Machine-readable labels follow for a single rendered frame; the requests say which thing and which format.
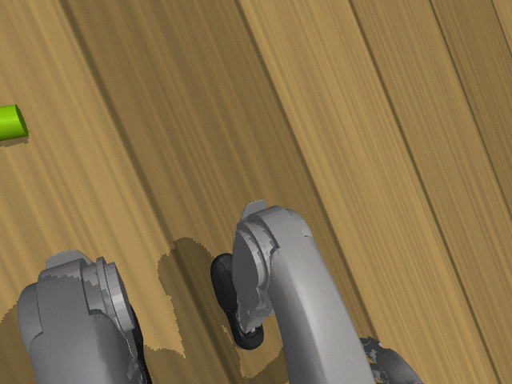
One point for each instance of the left robot foot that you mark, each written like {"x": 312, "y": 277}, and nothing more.
{"x": 138, "y": 339}

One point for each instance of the can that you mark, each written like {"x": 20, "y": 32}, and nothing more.
{"x": 12, "y": 123}

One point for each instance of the right robot foot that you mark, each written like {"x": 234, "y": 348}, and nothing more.
{"x": 221, "y": 277}

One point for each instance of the right robot hand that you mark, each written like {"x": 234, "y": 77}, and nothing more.
{"x": 390, "y": 367}

